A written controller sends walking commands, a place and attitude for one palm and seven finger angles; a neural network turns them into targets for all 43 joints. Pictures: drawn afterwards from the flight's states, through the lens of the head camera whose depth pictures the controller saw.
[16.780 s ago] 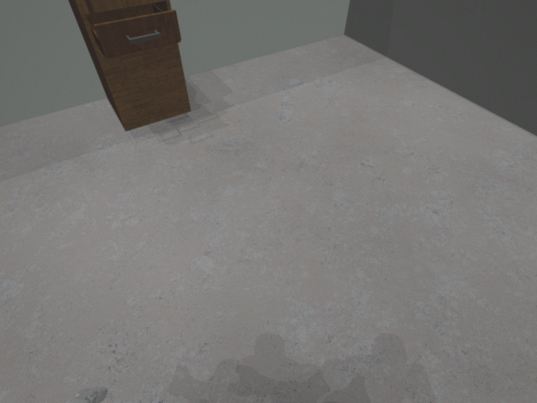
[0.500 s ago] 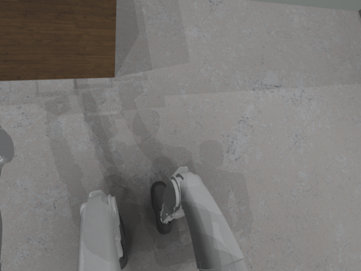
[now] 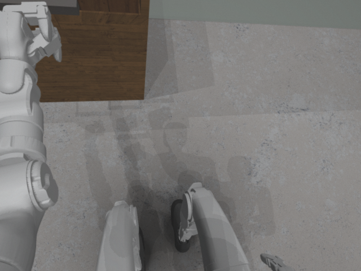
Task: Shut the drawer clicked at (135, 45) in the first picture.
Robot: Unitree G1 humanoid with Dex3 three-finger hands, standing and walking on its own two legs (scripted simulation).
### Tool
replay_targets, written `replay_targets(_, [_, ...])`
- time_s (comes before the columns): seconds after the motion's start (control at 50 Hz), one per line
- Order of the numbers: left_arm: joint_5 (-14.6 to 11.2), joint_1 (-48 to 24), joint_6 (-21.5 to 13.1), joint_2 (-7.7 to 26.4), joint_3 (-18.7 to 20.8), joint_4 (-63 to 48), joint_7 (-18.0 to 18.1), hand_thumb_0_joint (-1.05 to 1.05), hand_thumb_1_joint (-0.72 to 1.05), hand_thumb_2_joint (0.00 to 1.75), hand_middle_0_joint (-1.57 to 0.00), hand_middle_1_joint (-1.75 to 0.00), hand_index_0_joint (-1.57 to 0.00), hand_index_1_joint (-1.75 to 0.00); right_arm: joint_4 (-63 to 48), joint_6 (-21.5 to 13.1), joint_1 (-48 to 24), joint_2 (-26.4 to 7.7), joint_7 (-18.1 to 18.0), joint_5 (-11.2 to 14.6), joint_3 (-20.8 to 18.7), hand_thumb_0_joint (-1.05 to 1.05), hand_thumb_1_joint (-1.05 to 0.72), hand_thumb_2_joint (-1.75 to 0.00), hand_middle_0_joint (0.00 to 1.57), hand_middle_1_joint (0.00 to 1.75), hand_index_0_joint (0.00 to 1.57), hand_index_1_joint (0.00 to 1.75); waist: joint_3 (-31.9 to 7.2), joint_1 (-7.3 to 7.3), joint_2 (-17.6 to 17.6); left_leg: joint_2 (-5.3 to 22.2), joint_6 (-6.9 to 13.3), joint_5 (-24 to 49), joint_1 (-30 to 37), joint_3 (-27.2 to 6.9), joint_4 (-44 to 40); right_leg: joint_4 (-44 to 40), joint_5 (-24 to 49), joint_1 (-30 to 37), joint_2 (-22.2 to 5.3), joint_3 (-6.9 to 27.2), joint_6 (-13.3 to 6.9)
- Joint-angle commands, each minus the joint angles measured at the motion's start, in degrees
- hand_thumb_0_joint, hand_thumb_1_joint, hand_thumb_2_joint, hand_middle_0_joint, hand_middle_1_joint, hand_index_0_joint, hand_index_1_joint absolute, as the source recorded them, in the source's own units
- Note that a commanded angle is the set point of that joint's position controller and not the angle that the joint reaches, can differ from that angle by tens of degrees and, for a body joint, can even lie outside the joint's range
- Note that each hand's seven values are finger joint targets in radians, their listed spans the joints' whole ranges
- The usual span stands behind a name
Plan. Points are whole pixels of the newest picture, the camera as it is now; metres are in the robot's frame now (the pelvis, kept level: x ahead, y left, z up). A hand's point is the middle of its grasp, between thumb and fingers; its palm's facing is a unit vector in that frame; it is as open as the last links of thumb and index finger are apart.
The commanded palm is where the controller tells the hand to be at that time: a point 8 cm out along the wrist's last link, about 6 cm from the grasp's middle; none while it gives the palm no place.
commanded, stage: draw the hand back to the body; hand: left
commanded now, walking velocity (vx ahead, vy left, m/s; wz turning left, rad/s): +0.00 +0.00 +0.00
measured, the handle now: out of the picture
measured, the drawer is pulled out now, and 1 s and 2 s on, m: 0.00 0.00 0.00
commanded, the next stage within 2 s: step back with the hand held close in 1.34 s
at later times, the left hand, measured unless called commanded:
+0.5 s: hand out of the picture +0.40 +0.20 +0.16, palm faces -0.01 -1.00 -0.09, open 3.2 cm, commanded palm +0.36 +0.25 +0.18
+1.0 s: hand out of the picture +0.28 +0.24 +0.30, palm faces +0.37 -0.86 -0.35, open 3.2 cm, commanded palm +0.23 +0.28 +0.33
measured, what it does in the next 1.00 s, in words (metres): rises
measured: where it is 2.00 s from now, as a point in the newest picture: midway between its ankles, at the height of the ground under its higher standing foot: (159, 248)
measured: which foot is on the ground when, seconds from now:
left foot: down 0.00-1.00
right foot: down 0.00-1.00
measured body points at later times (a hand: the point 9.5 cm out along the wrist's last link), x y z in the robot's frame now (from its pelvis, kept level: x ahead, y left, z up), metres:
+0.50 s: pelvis +0.05 -0.01 +0.12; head +0.15 +0.01 +0.56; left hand +0.39 +0.26 +0.17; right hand +0.22 -0.25 +0.03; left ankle +0.01 +0.07 -0.55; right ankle +0.09 -0.11 -0.55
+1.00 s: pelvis +0.08 +0.00 +0.19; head +0.08 -0.02 +0.64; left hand +0.26 +0.29 +0.32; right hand +0.29 -0.19 +0.11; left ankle +0.01 +0.07 -0.55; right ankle +0.09 -0.11 -0.55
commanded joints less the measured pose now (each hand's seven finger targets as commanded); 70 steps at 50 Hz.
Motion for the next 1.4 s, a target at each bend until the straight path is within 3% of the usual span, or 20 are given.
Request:
replay_targets(0.0, [-2.96, -12.55, -4.21, 11.72, 1.33, -25.31, -0.82, 0.00, 0.90, 0.90, -1.40, -1.60, -1.40, -1.60, -3.87, 0.79, 12.67, -11.78, -0.21, 0.85, -5.74, 0.00, -0.90, -0.90, 0.20, 0.30, 0.20, 0.30, -49.87, 2.99, 18.32, 1.14, -5.81, 45.28, 39.47, -8.80, -14.81, -7.43, 20.28, 29.14, 2.34, 5.85, -0.50])
replay_targets(0.02, [-3.98, -7.98, -3.00, 10.81, 0.97, -29.04, -1.27, 0.00, 0.90, 0.90, -1.40, -1.60, -1.40, -1.60, -4.43, 0.97, 12.10, -11.59, 0.02, 1.44, -6.02, 0.00, -0.90, -0.90, 0.20, 0.30, 0.20, 0.30, -51.60, 4.01, 17.33, 1.23, -6.15, 47.67, 41.79, -8.73, -16.17, -8.83, 22.11, 32.30, 2.42, 5.73, -0.37])
replay_targets(0.1, [-7.96, 7.02, 3.14, 5.58, -1.61, -39.50, -1.19, 0.00, 0.90, 0.90, -1.40, -1.60, -1.40, -1.60, -6.97, 0.19, 8.41, -10.16, -0.60, 4.02, -6.15, 0.00, -0.90, -0.90, 0.20, 0.30, 0.20, 0.30, -45.91, 5.00, 8.37, 0.92, -3.88, 43.04, 38.64, -6.31, -21.90, -15.14, 26.31, 44.55, 2.36, 6.59, 0.10])
replay_targets(0.18, [-10.24, 13.14, 3.39, 3.59, -1.70, -47.14, 1.18, 0.00, 0.90, 0.90, -1.40, -1.60, -1.40, -1.60, -6.28, -2.62, 6.24, -8.91, -2.31, 4.73, -6.26, 0.00, -0.90, -0.90, 0.20, 0.30, 0.20, 0.30, -38.49, 5.51, 3.61, 0.31, -3.15, 35.55, 38.06, -3.96, -26.94, -20.54, 25.45, 51.37, 2.18, 7.44, 0.69])
replay_targets(0.28, [-10.64, 20.88, 0.74, -2.42, -6.58, -43.41, 0.68, 0.00, 0.90, 0.90, -1.40, -1.60, -1.40, -1.60, -5.00, -5.45, 4.96, -8.41, -3.88, 4.54, -5.99, 0.00, -0.90, -0.90, 0.20, 0.30, 0.20, 0.30, -26.33, 5.87, 1.95, -0.35, -3.14, 29.12, 40.15, -2.21, -32.79, -25.76, 19.93, 52.84, 2.16, 6.92, 0.76])
replay_targets(0.36, [-11.47, 27.17, 0.57, -4.86, -9.28, -43.16, -2.53, 0.00, 0.90, 0.90, -1.40, -1.60, -1.40, -1.60, -6.67, -6.21, 3.23, -8.38, -4.60, 4.94, -6.05, 0.00, -0.90, -0.90, 0.20, 0.30, 0.20, 0.30, -21.79, 7.32, 1.99, -0.71, -3.13, 29.46, 44.76, -1.59, -36.96, -29.56, 19.66, 56.12, 1.95, 6.48, 0.55])
replay_targets(0.44, [-13.61, 35.82, 1.22, -3.45, -7.42, -50.93, -4.21, 0.00, 0.90, 0.90, -1.40, -1.60, -1.40, -1.60, -9.66, -6.64, 1.35, -7.88, -5.03, 5.39, -5.97, 0.00, -0.90, -0.90, 0.20, 0.30, 0.20, 0.30, -22.49, 9.91, 2.71, -0.42, -3.52, 38.34, 52.52, -1.94, -40.87, -32.02, 25.13, 62.64, 1.90, 5.89, 0.36])
replay_targets(0.46, [-5.75, 40.28, 5.66, 2.24, -7.47, -52.11, 3.60, 0.00, 0.90, 0.90, -1.40, -1.60, -1.40, -1.60, -10.76, -4.91, -2.23, -7.02, -5.75, 5.52, -6.40, 0.00, -0.90, -0.90, 0.20, 0.30, 0.20, 0.30, -26.49, 13.75, 3.54, -0.62, -4.18, 42.03, 58.37, -1.84, -44.82, -34.77, 23.01, 67.49, 0.34, 7.68, -0.43])
replay_targets(0.48, [-5.46, 42.81, 7.97, -3.06, -10.37, -58.23, 7.48, 0.00, 0.90, 0.90, -1.40, -1.60, -1.40, -1.60, -12.96, -4.72, -2.47, -5.63, -6.28, 5.37, -6.13, 0.00, -0.90, -0.90, 0.20, 0.30, 0.20, 0.30, -23.28, 12.63, 4.81, -0.31, -4.98, 43.72, 60.80, -2.01, -46.56, -36.21, 23.20, 66.95, 0.33, 6.92, -0.15])
replay_targets(0.52, [-4.12, 49.03, 12.05, -5.18, -12.31, -59.17, 12.28, 0.00, 0.90, 0.90, -1.40, -1.60, -1.40, -1.60, -12.68, -4.10, -2.92, -5.60, -7.13, 5.26, -5.63, 0.00, -0.90, -0.90, 0.20, 0.30, 0.20, 0.30, -17.45, 12.19, 2.52, 0.69, -4.92, 45.29, 62.94, -2.75, -49.08, -38.75, 23.75, 67.50, 0.40, 6.34, 0.08])
replay_targets(0.58, [-3.03, 49.47, 14.77, -3.77, -11.41, -64.14, 16.51, 0.00, 0.90, 0.90, -1.40, -1.60, -1.40, -1.60, -12.79, -3.98, -4.65, -5.61, -8.45, 5.27, -5.14, 0.00, -0.90, -0.90, 0.20, 0.30, 0.20, 0.30, -12.53, 11.73, -1.28, 0.96, -3.90, 38.48, 63.46, -2.34, -53.55, -42.97, 23.02, 73.26, -0.08, 6.58, 0.30])
replay_targets(0.62, [-2.56, 48.66, 15.80, -2.92, -10.85, -67.27, 18.04, 0.00, 0.90, 0.90, -1.40, -1.60, -1.40, -1.60, -12.37, -4.56, -5.98, -5.45, -9.37, 5.18, -4.64, 0.00, -0.90, -0.90, 0.20, 0.30, 0.20, 0.30, -10.94, 12.16, -0.29, 0.65, -3.57, 37.52, 65.94, -2.14, -56.43, -45.51, 23.54, 76.63, -0.19, 6.73, 0.11])
replay_targets(0.72, [-2.29, 57.14, 17.51, -5.49, -12.19, -72.83, 18.73, 0.00, 0.90, 0.90, -1.40, -1.60, -1.40, -1.60, -10.57, -7.50, -7.42, -4.65, -9.56, 4.78, -3.78, 0.00, -0.90, -0.90, 0.20, 0.30, 0.20, 0.30, -6.25, 13.82, 1.88, 1.01, -4.42, 44.34, 74.63, -2.58, -62.09, -51.06, 26.24, 81.15, -0.17, 5.91, -0.11])
replay_targets(0.78, [-2.47, 62.84, 17.80, -6.05, -11.26, -76.68, 18.51, 0.00, 0.90, 0.90, -1.40, -1.60, -1.40, -1.60, -9.80, -8.93, -8.12, -4.41, -9.09, 4.42, -3.68, 0.00, -0.90, -0.90, 0.20, 0.30, 0.20, 0.30, -4.02, 14.52, -0.39, 1.28, -4.53, 46.98, 77.44, -2.36, -64.88, -53.91, 28.46, 84.39, -0.08, 5.58, 0.00])
replay_targets(0.98, [-2.65, 76.95, 16.25, -3.29, -4.19, -93.17, 18.15, 0.00, 0.90, 0.90, -1.40, -1.60, -1.40, -1.60, -8.48, -12.09, -9.66, -3.60, -7.52, 3.14, -4.04, 0.00, -0.90, -0.90, 0.20, 0.30, 0.20, 0.30, -1.30, 16.34, 1.97, 1.07, -4.71, 50.62, 82.15, -1.75, -69.08, -58.81, 31.87, 90.95, 0.11, 5.96, 0.02])
replay_targets(1.14, [-3.17, 84.86, 14.40, -0.60, 2.08, -101.08, 18.71, 0.00, 0.90, 0.90, -1.40, -1.60, -1.40, -1.60, -8.30, -14.08, -10.27, -3.22, -7.74, 3.30, -4.64, 0.00, -0.90, -0.90, 0.20, 0.30, 0.20, 0.30, 1.81, 17.37, 0.67, 1.01, -3.87, 44.37, 81.08, -1.41, -69.59, -60.16, 29.63, 90.87, 0.19, 6.72, 0.12])
replay_targets(1.18, [-2.83, 85.45, 14.64, -4.88, -1.15, -95.64, 18.20, 0.00, 0.90, 0.90, -1.40, -1.60, -1.40, -1.60, -7.00, -14.01, -10.10, -3.05, -7.65, 3.31, -4.71, 0.00, -0.90, -0.90, 0.20, 0.30, 0.20, 0.30, 6.78, 16.37, -1.86, 1.03, -3.49, 40.75, 79.95, -1.08, -69.84, -60.65, 26.83, 87.69, 0.20, 6.40, 0.20])
replay_targets(1.22, [-2.76, 83.12, 14.43, -5.24, -2.06, -94.14, 17.95, 0.00, 0.90, 0.90, -1.40, -1.60, -1.40, -1.60, -6.98, -13.90, -10.32, -3.60, -7.78, 3.51, -4.91, 0.00, -0.90, -0.90, 0.20, 0.30, 0.20, 0.30, 9.44, 15.96, -2.76, 1.03, -2.99, 35.22, 78.90, -1.35, -70.51, -61.64, 22.05, 85.82, 0.15, 6.61, 0.25])
replay_targets(1.28, [-2.61, 82.53, 13.44, -3.26, -0.35, -96.16, 18.56, 0.00, 0.90, 0.90, -1.40, -1.60, -1.40, -1.60, -7.12, -14.67, -10.14, -3.47, -8.18, 3.29, -4.93, 0.00, -0.90, -0.90, 0.20, 0.30, 0.20, 0.30, 5.21, 16.75, -0.44, 0.42, -2.63, 34.28, 79.50, -1.30, -70.48, -61.06, 21.61, 88.15, -0.17, 6.99, 0.16])
replay_targets(1.38, [-2.38, 82.00, 12.70, -2.31, 0.13, -98.78, 19.06, 0.00, 0.90, 0.90, -1.40, -1.60, -1.40, -1.60, -7.16, -16.11, -10.46, -3.14, -8.28, 3.19, -4.59, 0.00, -0.90, -0.90, 0.20, 0.30, 0.20, 0.30, 4.36, 17.05, 1.53, 0.41, -2.99, 34.77, 79.21, -1.62, -70.71, -60.91, 22.16, 89.56, -0.16, 7.37, -0.01])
